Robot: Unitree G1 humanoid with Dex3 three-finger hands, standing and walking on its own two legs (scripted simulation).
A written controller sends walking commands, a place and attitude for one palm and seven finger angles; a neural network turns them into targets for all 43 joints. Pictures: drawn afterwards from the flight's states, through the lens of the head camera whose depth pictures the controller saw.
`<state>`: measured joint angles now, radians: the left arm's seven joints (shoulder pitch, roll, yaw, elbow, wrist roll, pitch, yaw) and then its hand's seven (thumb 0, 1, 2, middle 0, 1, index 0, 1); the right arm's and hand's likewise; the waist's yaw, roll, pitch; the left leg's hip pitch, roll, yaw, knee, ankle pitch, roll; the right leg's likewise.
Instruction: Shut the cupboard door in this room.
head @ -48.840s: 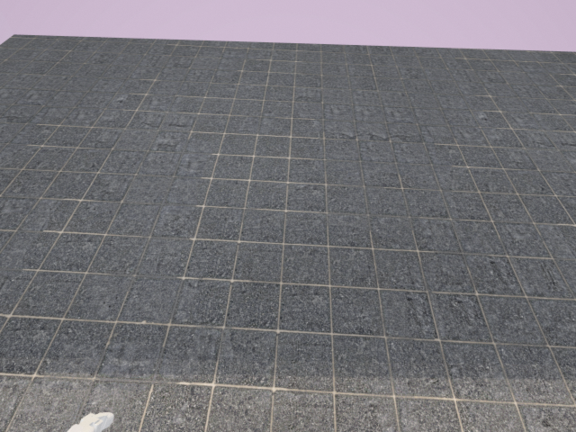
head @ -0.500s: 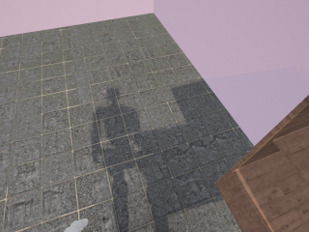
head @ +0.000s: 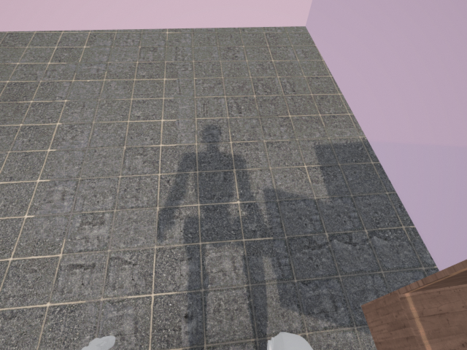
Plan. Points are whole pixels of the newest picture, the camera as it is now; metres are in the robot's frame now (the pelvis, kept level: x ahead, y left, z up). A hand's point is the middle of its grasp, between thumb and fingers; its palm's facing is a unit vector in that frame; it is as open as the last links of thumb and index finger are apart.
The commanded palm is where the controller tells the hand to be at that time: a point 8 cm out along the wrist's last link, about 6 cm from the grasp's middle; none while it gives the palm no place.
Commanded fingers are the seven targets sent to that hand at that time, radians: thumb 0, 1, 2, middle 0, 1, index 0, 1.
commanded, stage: turn or walk to find it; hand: left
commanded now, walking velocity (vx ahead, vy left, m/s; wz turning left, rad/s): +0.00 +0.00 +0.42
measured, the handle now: out of the picture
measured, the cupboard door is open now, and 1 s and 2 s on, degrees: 66 55 55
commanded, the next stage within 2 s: none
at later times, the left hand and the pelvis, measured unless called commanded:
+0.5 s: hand out of the picture +0.05 +0.17 -0.17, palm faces +0.27 -0.93 -0.24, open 7.3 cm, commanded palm none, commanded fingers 0.00 0.90 0.90 -0.20 -0.30 -0.20 -0.30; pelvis +0.02 -0.03 -0.01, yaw +15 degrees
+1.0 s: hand out of the picture +0.06 +0.21 -0.16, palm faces +0.45 -0.85 -0.26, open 7.4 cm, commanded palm none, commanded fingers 0.00 0.90 0.90 -0.20 -0.30 -0.20 -0.30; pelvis +0.06 -0.02 -0.01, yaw +27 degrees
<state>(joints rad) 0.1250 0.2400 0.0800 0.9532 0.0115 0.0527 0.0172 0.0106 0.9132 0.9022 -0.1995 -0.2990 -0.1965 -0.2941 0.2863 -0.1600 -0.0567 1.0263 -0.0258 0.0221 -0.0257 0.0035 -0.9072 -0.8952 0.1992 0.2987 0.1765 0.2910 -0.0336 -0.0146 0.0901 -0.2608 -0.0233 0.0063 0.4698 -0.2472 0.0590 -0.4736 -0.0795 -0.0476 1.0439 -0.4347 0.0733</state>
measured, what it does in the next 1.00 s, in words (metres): steps on the spot, turning left: right foot, then left foot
